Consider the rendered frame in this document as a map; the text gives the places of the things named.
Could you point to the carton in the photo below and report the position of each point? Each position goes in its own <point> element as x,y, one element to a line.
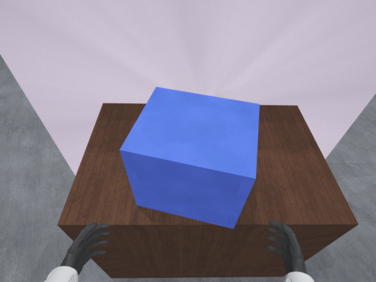
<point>193,155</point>

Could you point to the robot left hand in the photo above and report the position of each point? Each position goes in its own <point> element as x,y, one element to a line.
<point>80,251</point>

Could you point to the pedestal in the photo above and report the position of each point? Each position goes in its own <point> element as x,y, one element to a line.
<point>294,185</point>

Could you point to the left robot forearm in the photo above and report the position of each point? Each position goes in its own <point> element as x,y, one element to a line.
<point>63,274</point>

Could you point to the robot right hand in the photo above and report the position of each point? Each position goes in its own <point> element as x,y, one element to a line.
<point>291,251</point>

